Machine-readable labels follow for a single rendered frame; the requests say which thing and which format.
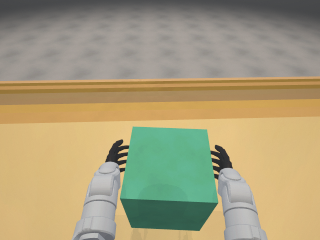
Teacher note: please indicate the left robot hand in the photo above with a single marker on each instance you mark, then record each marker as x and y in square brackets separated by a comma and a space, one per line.
[113, 155]

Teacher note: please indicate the carton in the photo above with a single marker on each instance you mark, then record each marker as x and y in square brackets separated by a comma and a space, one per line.
[169, 180]

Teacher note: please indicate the right robot hand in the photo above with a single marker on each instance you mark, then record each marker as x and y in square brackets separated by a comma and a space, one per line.
[224, 161]

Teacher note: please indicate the left robot forearm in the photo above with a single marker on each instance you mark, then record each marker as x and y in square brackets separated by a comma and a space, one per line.
[98, 216]

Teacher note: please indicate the right robot forearm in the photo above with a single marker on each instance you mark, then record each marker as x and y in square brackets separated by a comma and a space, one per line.
[239, 208]

